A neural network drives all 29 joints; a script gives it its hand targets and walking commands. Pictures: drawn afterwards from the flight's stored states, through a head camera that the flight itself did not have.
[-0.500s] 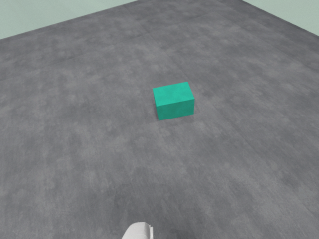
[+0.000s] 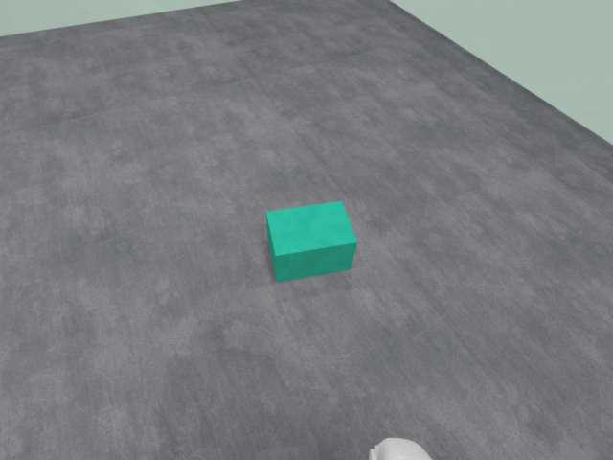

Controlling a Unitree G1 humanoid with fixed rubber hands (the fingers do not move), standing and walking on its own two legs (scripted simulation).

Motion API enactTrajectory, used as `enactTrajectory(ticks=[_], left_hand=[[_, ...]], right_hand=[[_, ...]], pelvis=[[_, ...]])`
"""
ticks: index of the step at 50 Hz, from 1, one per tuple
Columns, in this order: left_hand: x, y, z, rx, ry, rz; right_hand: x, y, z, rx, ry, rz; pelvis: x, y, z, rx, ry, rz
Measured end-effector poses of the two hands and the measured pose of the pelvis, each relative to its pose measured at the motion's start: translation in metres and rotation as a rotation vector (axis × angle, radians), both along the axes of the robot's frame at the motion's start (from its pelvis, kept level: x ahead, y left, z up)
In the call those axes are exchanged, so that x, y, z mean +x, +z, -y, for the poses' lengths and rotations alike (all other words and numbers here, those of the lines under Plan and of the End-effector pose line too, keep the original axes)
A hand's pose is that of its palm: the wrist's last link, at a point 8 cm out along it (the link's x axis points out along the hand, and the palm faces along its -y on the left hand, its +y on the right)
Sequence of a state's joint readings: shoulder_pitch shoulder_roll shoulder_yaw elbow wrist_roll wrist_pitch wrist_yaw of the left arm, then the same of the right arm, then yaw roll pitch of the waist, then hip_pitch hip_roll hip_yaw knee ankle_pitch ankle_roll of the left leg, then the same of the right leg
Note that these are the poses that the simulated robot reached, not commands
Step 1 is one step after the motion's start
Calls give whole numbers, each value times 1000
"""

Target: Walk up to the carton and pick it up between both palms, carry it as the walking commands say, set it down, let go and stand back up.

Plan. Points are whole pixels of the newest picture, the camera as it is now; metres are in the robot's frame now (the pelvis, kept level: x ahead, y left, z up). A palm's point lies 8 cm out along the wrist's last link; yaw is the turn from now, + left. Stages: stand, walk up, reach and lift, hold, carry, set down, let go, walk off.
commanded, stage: walk up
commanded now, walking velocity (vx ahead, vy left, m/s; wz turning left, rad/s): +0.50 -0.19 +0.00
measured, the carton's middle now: (309, 241) +0.92 -0.01 -0.69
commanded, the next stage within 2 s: none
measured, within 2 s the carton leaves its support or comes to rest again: neither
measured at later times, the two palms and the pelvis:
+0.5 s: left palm (228, 346) +0.29 +0.15 -0.12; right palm (532, 373) +0.27 -0.35 -0.15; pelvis +0.24 -0.10 +0.00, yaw +1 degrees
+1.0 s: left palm (222, 288) +0.42 +0.19 -0.16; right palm (478, 263) +0.46 -0.30 -0.12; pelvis +0.42 -0.05 +0.00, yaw -1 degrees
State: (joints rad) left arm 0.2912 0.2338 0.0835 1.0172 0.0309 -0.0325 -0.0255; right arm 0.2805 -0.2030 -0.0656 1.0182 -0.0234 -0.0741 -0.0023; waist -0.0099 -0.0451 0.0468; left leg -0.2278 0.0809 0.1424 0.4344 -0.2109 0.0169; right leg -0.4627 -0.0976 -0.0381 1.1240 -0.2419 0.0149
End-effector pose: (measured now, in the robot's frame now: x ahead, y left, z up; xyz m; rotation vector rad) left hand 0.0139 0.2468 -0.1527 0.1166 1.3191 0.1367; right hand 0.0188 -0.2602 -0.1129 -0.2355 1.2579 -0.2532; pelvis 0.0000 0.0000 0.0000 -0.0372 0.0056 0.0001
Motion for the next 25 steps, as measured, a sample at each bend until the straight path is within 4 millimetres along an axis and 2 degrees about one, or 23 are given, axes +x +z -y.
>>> enactTrajectory(ticks=[4, 7, 10, 13, 16, 18, 20, 25], left_hand=[[90, 9, 7, -15, -61, 103], [149, 15, 25, -37, -108, 167], [207, 20, 50, -57, -156, 225], [263, 22, 78, -59, -194, 272], [313, 19, 100, -24, -209, 315], [330, 14, 106, 21, -186, 329], [323, 15, 103, 56, -146, 276], [279, 31, 93, 117, -34, 111]], right_hand=[[-38, 6, 0, 8, -80, -142], [-49, 7, -3, 32, -129, -218], [-41, 4, 0, 58, -165, -260], [-20, -4, 13, 78, -185, -286], [15, -23, 37, 102, -180, -305], [50, -39, 55, 117, -149, -299], [103, -44, 71, 116, -107, -232], [247, -38, 93, 117, 19, -28]], pelvis=[[36, 5, 6, -6, 6, 1], [63, 6, 16, -4, 8, -1], [91, 4, 29, 5, 8, -5], [123, -3, 47, 19, 9, -12], [161, -16, 70, 35, 14, -16], [182, -26, 84, 39, 17, -16], [199, -23, 92, 43, 16, -19], [244, -5, 102, 55, 16, -16]])
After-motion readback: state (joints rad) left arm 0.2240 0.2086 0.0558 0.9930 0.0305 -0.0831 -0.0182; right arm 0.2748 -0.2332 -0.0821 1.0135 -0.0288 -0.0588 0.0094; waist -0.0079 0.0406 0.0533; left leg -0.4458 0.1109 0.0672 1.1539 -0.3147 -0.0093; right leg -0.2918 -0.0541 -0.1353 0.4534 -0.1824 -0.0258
